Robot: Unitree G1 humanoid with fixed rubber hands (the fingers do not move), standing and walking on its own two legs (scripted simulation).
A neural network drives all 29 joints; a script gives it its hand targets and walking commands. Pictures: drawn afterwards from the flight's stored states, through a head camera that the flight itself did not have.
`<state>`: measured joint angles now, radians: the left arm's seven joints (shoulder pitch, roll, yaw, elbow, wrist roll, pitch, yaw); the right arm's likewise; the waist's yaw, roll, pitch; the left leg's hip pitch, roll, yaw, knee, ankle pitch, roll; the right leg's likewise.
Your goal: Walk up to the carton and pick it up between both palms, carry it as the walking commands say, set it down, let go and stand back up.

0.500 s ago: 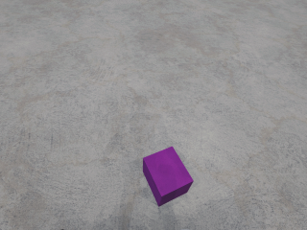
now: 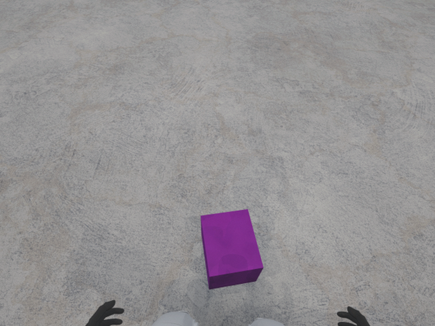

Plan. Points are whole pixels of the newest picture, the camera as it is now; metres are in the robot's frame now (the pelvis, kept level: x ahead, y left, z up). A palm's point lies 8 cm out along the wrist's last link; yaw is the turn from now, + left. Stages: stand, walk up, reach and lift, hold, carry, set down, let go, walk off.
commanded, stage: walk up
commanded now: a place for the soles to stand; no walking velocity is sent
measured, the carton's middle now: (228, 248) +0.48 -0.05 -0.65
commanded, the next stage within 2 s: none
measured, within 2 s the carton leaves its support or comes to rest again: neither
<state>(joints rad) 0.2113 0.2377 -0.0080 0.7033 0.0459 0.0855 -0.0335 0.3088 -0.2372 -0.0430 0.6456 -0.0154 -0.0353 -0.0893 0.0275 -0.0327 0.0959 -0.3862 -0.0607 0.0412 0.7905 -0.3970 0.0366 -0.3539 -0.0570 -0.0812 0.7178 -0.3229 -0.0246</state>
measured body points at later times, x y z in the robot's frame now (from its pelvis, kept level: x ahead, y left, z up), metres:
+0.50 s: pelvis +0.02 -0.17 +0.01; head +0.03 -0.18 +0.46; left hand +0.07 +0.09 -0.10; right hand +0.15 -0.42 -0.12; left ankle +0.01 -0.04 -0.69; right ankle +0.07 -0.28 -0.72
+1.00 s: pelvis +0.03 -0.17 +0.02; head +0.03 -0.16 +0.47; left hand +0.01 +0.10 -0.11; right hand +0.17 -0.39 -0.11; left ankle +0.00 -0.06 -0.72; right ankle +0.07 -0.28 -0.72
